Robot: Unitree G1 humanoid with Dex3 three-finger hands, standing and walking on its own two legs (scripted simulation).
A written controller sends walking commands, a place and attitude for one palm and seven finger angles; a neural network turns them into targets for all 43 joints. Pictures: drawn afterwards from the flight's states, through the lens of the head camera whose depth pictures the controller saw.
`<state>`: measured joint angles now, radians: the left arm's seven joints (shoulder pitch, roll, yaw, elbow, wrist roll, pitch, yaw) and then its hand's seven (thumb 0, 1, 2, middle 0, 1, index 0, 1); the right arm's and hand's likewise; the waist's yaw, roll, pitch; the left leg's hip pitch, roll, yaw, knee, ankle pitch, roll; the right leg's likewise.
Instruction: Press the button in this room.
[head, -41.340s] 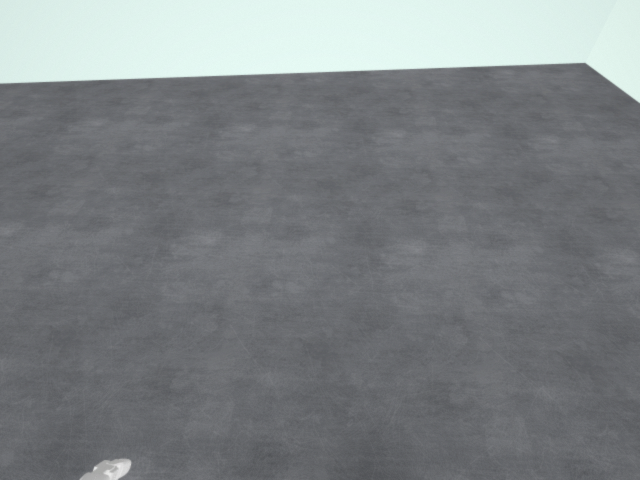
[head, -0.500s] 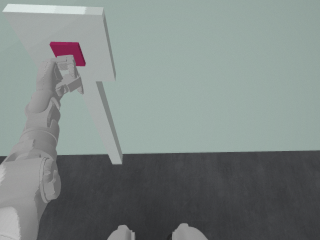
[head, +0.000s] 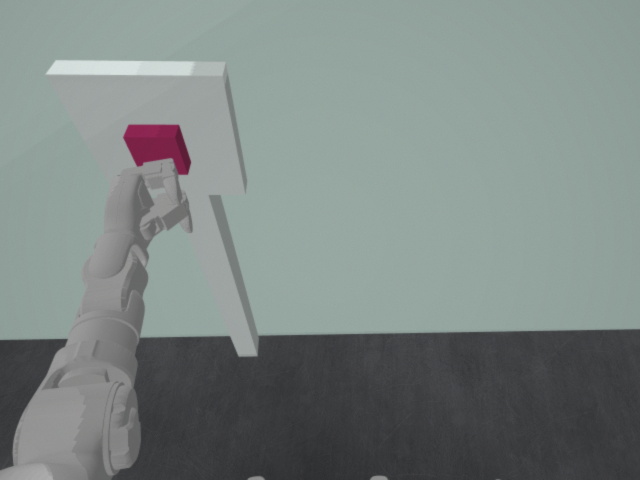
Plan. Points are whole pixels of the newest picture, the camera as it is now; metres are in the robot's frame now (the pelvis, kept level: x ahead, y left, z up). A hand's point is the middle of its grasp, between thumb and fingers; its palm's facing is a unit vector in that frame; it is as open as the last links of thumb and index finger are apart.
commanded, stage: pull the fist back off the button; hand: left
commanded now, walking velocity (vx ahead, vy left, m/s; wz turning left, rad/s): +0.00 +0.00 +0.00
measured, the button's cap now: (160, 148) +0.50 +0.20 +0.13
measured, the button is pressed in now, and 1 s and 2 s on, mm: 0 0 0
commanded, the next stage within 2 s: draw the hand back to the body in 0.50 s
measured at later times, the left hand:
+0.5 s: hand (171, 253) +0.36 +0.17 +0.09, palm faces +0.00 -1.00 -0.02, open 3.1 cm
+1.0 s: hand (122, 293) +0.29 +0.20 +0.12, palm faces +0.05 -1.00 -0.04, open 3.1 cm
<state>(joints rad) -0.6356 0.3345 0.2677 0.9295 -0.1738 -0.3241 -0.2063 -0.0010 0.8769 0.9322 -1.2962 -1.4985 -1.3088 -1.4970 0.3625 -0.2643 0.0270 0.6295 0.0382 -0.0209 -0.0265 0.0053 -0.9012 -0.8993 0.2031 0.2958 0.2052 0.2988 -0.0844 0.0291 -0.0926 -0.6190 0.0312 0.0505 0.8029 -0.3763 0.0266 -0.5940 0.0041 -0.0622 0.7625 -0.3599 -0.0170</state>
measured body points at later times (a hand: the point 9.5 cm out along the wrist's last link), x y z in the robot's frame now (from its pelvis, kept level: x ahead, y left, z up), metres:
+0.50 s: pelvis +0.02 +0.00 +0.01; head +0.05 -0.01 +0.46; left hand +0.36 +0.23 +0.10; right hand +0.19 -0.24 -0.08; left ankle +0.01 +0.10 -0.71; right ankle +0.01 -0.11 -0.71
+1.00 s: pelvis +0.01 -0.01 +0.02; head +0.01 -0.03 +0.47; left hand +0.29 +0.25 +0.13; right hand +0.18 -0.25 -0.07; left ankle +0.01 +0.10 -0.71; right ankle +0.01 -0.11 -0.71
